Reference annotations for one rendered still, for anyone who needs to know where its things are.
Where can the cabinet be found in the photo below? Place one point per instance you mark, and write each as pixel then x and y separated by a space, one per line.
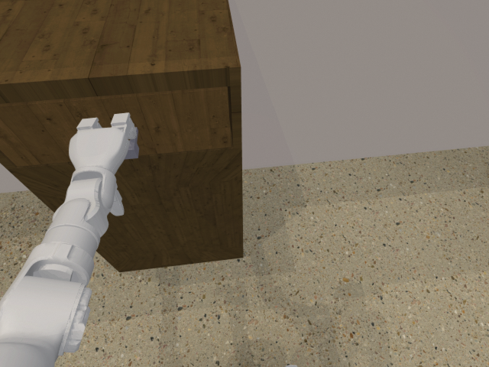
pixel 180 208

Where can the handle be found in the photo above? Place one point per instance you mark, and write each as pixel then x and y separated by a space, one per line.
pixel 133 150

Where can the robot left forearm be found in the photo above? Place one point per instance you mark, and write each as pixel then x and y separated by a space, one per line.
pixel 70 243

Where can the left robot hand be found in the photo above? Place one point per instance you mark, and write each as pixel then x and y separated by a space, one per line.
pixel 93 145

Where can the left robot upper arm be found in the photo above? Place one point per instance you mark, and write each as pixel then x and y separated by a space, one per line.
pixel 44 318

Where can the drawer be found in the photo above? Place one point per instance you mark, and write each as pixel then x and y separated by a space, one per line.
pixel 39 132

